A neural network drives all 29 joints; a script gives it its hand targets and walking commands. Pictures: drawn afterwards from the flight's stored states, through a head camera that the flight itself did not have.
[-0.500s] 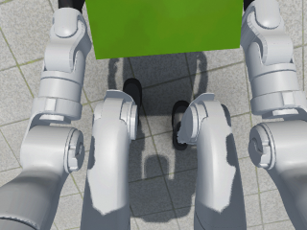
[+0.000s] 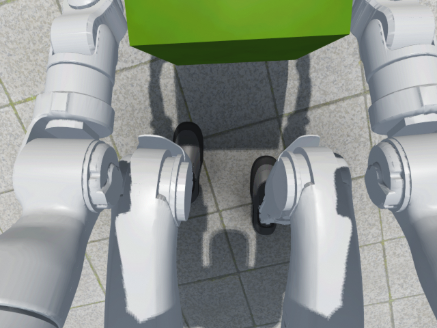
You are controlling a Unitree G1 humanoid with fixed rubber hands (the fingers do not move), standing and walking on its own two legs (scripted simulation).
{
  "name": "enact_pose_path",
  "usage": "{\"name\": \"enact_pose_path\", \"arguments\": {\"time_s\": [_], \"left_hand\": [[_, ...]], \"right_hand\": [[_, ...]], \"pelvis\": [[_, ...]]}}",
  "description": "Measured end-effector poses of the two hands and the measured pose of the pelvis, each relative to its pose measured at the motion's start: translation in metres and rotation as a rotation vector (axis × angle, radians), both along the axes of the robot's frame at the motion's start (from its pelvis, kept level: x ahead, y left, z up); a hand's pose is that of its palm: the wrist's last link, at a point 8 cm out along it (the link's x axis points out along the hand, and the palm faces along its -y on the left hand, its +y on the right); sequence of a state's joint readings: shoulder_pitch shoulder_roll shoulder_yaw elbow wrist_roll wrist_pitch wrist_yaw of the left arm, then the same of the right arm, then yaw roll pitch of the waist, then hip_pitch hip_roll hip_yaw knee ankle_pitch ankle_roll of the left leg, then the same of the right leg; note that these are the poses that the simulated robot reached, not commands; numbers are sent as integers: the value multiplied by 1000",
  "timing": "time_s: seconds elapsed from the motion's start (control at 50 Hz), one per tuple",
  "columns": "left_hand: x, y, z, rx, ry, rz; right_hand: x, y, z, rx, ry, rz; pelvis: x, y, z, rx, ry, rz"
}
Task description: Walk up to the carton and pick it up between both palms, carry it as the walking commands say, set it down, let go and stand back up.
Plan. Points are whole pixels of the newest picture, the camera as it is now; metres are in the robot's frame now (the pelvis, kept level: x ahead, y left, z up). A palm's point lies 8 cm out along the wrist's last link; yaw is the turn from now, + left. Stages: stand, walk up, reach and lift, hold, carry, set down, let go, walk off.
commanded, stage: set down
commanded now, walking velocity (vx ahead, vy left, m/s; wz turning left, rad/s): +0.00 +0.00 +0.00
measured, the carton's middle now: out of the picture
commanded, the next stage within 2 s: none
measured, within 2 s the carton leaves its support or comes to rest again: rests again in 0.66 s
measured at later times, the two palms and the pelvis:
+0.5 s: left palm out of the picture +0.56 +0.20 -0.19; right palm out of the picture +0.57 -0.13 -0.20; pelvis +0.02 +0.00 -0.03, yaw +0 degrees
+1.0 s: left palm out of the picture +0.56 +0.20 -0.19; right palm out of the picture +0.57 -0.13 -0.22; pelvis +0.02 +0.00 -0.05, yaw +0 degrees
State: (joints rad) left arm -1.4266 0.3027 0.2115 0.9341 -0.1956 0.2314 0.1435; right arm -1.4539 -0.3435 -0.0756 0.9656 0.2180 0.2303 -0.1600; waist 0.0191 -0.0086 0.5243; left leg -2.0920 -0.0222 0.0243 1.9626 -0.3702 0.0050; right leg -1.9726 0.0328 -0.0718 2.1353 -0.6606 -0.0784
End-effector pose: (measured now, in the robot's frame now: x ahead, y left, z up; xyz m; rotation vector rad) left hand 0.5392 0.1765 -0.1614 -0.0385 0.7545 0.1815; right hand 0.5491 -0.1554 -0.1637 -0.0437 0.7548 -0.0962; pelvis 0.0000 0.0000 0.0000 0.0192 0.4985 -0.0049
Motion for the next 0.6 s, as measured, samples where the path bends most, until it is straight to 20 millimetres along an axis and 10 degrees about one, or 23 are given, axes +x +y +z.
{"name": "enact_pose_path", "arguments": {"time_s": [0.6], "left_hand": [[17,29,-28,29,-8,23]], "right_hand": [[20,30,-45,26,16,44]], "pelvis": [[18,2,-34,-1,12,0]]}}
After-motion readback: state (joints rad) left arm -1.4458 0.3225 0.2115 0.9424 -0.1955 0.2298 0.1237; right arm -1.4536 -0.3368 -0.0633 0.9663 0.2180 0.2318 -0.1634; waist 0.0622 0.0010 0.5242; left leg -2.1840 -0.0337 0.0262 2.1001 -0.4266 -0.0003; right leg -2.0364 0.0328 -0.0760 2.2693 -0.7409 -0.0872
